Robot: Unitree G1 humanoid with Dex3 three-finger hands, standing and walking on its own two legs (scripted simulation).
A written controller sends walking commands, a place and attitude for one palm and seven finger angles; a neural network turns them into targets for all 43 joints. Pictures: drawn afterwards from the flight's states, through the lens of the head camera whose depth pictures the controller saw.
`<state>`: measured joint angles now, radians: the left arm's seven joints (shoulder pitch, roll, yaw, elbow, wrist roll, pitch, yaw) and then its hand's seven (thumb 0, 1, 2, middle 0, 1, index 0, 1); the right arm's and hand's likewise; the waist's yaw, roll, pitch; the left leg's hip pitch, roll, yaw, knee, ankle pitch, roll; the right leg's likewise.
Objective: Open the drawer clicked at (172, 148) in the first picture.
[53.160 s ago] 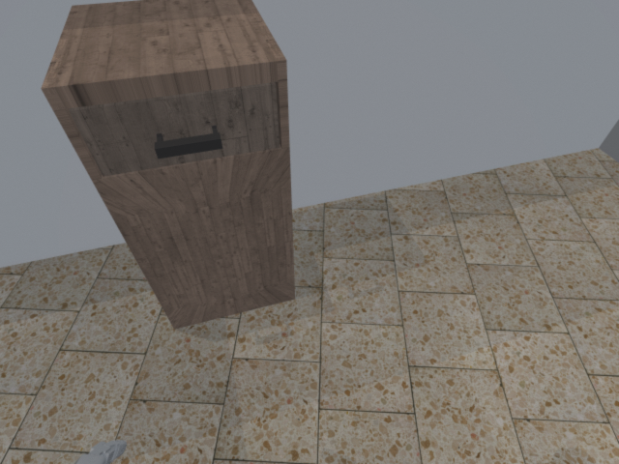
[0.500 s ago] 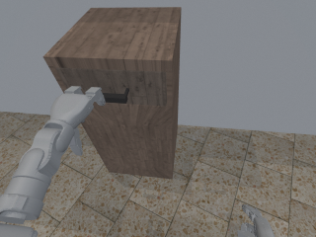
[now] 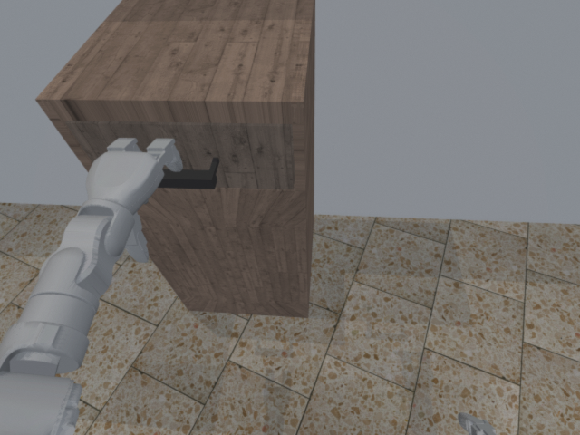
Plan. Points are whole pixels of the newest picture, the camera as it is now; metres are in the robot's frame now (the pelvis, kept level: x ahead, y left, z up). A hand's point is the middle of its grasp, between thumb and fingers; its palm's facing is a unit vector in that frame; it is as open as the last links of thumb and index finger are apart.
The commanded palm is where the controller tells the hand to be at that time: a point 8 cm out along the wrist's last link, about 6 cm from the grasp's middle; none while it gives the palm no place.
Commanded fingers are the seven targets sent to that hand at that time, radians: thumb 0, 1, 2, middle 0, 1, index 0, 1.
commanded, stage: move the hooked fingers above the handle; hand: left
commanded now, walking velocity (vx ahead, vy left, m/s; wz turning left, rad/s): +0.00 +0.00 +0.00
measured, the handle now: (182, 170) +0.54 +0.25 +0.01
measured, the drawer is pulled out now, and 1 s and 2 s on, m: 0.00 0.00 0.00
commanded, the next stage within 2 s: lower the fingers behind the handle in 1.40 s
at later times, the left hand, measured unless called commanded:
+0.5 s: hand (156, 179) +0.46 +0.25 +0.07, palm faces -0.05 +0.00 -1.00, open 13.8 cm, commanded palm +0.45 +0.25 +0.13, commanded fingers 0.00 -0.50 0.30 -0.30 -1.20 -0.30 -1.20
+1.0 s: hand (159, 170) +0.48 +0.26 +0.07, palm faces -0.06 +0.00 -1.00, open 13.8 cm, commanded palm +0.47 +0.26 +0.13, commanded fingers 0.00 -0.50 0.30 -0.30 -1.20 -0.30 -1.20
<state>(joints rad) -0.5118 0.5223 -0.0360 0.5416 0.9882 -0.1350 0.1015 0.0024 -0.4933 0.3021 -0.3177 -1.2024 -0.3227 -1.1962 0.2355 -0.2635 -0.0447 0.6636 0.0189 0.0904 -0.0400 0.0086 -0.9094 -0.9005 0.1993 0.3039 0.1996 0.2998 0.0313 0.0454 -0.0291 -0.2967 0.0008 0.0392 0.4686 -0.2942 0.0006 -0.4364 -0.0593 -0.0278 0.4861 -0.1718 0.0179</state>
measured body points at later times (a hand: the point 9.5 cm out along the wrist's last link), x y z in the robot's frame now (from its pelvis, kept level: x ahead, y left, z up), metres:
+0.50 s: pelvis +0.02 +0.00 -0.01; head +0.09 -0.02 +0.44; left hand +0.46 +0.25 +0.13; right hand +0.09 -0.28 -0.14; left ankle -0.04 +0.12 -0.74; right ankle +0.04 -0.13 -0.74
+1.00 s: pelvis +0.01 +0.00 -0.01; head +0.09 -0.01 +0.43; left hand +0.48 +0.25 +0.12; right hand +0.02 -0.28 -0.15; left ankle -0.04 +0.12 -0.74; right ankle +0.04 -0.13 -0.74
